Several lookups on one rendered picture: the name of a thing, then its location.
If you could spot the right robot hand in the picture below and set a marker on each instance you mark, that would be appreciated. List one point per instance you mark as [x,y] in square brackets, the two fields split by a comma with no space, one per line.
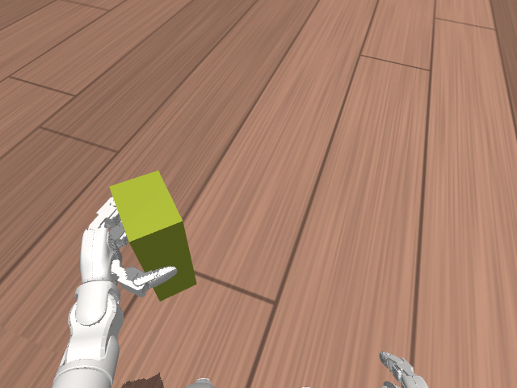
[403,371]

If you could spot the carton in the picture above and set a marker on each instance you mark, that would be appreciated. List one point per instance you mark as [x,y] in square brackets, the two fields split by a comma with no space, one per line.
[155,230]

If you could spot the left robot arm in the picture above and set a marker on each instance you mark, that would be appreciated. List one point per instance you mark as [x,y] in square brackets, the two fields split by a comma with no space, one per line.
[91,356]

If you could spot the left robot hand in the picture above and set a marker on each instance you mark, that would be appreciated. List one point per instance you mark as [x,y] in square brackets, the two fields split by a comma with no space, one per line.
[100,257]

